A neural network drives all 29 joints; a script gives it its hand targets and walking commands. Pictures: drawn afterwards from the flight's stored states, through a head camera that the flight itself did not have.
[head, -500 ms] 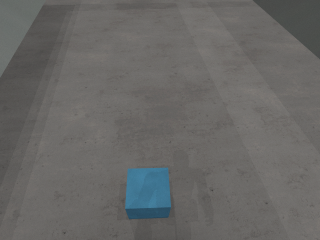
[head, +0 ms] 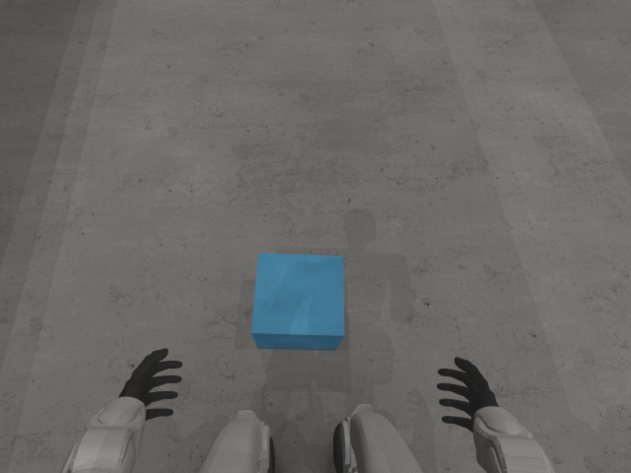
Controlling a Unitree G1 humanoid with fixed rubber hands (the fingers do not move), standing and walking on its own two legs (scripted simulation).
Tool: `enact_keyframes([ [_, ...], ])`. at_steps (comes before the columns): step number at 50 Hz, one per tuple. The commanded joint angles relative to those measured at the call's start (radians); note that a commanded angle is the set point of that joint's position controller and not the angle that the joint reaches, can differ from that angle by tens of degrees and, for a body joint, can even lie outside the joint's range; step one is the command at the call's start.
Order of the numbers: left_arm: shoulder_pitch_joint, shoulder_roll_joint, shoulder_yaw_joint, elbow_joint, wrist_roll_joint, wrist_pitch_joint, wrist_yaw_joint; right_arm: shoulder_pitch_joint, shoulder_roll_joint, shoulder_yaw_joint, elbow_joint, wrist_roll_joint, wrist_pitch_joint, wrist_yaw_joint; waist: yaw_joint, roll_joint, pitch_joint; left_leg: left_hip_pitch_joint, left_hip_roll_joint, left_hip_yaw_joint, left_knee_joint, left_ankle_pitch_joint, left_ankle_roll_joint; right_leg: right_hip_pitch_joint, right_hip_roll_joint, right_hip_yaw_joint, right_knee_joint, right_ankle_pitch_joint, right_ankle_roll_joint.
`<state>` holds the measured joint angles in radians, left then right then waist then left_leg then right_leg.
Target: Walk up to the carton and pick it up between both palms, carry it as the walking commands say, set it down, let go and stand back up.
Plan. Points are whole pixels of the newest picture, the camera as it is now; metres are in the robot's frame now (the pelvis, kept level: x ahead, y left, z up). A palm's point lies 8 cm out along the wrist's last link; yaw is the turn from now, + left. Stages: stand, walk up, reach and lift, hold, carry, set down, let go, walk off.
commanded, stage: reach and lift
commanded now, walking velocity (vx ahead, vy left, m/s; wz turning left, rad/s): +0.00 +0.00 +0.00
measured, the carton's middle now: (298, 304) +0.47 +0.00 -0.62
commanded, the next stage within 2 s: none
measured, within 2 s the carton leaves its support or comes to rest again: neither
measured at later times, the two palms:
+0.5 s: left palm (167, 310) +0.33 +0.20 -0.13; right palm (453, 329) +0.29 -0.22 -0.13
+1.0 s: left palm (184, 231) +0.48 +0.20 -0.16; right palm (424, 248) +0.44 -0.22 -0.16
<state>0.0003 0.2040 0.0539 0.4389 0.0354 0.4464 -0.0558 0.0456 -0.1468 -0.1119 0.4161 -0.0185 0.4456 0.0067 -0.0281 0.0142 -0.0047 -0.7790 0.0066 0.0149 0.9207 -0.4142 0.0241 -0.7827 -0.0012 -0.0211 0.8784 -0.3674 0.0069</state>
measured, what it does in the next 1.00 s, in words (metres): lowers itself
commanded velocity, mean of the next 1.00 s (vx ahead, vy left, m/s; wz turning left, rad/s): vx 0.00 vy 0.00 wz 0.00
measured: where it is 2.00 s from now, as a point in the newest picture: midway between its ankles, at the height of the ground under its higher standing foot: outside the picture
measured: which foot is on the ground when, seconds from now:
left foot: down 0.00-1.00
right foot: down 0.00-1.00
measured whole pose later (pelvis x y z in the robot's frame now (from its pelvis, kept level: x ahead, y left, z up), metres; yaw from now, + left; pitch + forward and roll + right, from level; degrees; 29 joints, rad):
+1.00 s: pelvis -0.05 -0.01 -0.07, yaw +1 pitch +44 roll -1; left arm -1.17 0.39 0.25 1.01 -0.01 0.15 -0.08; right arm -1.03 -0.20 -0.32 0.80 0.04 0.18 -0.09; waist -0.06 0.00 -0.05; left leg -1.53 -0.02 -0.01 1.08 -0.33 0.01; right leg -1.53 0.00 -0.01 1.05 -0.30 0.00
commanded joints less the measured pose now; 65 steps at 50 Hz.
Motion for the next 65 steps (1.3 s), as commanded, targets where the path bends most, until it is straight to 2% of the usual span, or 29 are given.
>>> enact_keyframes([
  [1,-0.072,0.071,0.029,-0.090,-0.002,-0.005,0.010,-0.071,-0.098,-0.024,-0.102,0.012,-0.011,0.002,-0.010,0.008,-0.413,0.194,-0.016,-0.066,-0.065,0.353,-0.023,0.168,0.035,-0.001,-0.009,0.325,0.001],
  [4,-0.156,0.094,0.048,-0.077,0.007,0.015,0.014,-0.149,-0.098,-0.031,-0.088,0.020,0.014,0.004,-0.006,0.011,-0.348,0.139,-0.017,-0.057,-0.080,0.176,-0.016,0.132,0.029,-0.008,-0.013,0.173,-0.002],
  [7,-0.293,0.113,0.053,-0.057,0.007,0.023,0.014,-0.267,-0.104,-0.045,-0.070,0.027,0.025,0.000,-0.014,0.030,-0.299,0.116,-0.015,-0.049,-0.078,0.062,-0.014,0.086,0.024,-0.013,-0.009,0.049,-0.007],
  [10,-0.442,0.132,0.047,-0.015,-0.007,0.032,0.015,-0.395,-0.124,-0.059,-0.029,0.038,0.032,-0.009,-0.023,0.041,-0.292,0.108,-0.012,-0.043,-0.073,-0.005,-0.018,0.053,0.022,-0.022,0.003,-0.023,-0.011],
  [14,-0.609,0.149,0.039,0.080,-0.039,0.038,0.015,-0.555,-0.143,-0.072,0.045,0.048,0.036,-0.027,-0.032,0.027,-0.319,0.085,-0.013,-0.038,-0.060,-0.028,-0.018,0.022,0.022,-0.027,0.018,-0.052,-0.013],
  [22,-0.892,0.194,0.106,0.274,-0.048,-0.027,0.009,-0.811,-0.107,-0.113,0.173,0.060,-0.013,-0.072,-0.031,0.019,-0.466,-0.017,-0.024,-0.023,-0.009,0.024,-0.016,-0.038,0.013,-0.015,0.048,-0.004,0.007],
  [28,-1.060,0.234,0.140,0.361,-0.050,-0.102,0.007,-0.969,-0.107,-0.134,0.208,0.069,-0.077,-0.106,-0.030,0.016,-0.634,-0.113,-0.041,-0.011,0.028,0.093,-0.024,-0.065,0.022,-0.011,0.075,0.079,0.027],
  [35,-1.200,0.283,0.169,0.422,-0.058,-0.207,0.000,-1.097,-0.120,-0.160,0.243,0.074,-0.174,-0.127,-0.032,0.021,-0.849,-0.175,-0.060,-0.002,0.060,0.228,-0.030,-0.091,0.041,-0.014,0.110,0.235,0.047],
  [42,-1.318,0.314,0.180,0.441,-0.062,-0.280,-0.014,-1.190,-0.138,-0.178,0.254,0.074,-0.250,-0.120,-0.032,0.033,-0.975,-0.224,-0.071,-0.010,0.089,0.373,-0.025,-0.132,0.051,-0.006,0.145,0.383,0.047],
  [49,-1.428,0.300,0.219,0.478,-0.039,-0.318,-0.024,-1.295,-0.140,-0.225,0.290,0.054,-0.291,-0.089,-0.030,0.060,-1.058,-0.224,-0.062,-0.025,0.104,0.511,-0.024,-0.191,0.050,0.009,0.151,0.487,0.043],
  [55,-1.399,0.284,0.281,0.405,0.022,-0.328,-0.026,-1.248,-0.143,-0.279,0.253,0.001,-0.314,-0.066,-0.034,0.074,-1.144,-0.147,-0.057,-0.036,0.115,0.654,-0.036,-0.210,0.049,-0.003,0.148,0.588,0.042],
  [60,-1.389,0.256,0.293,0.377,0.042,-0.326,-0.029,-1.239,-0.134,-0.303,0.229,-0.020,-0.325,-0.050,-0.033,0.068,-1.093,-0.178,-0.057,-0.037,0.130,0.607,-0.041,-0.287,0.048,-0.017,0.160,0.536,0.041],
  [65,-1.423,0.228,0.271,0.455,0.028,-0.328,-0.024,-1.296,-0.128,-0.309,0.304,-0.019,-0.331,-0.043,-0.035,0.047,-0.959,-0.391,-0.061,-0.031,0.218,0.416,-0.044,-0.461,0.049,-0.026,0.260,0.393,0.044],
])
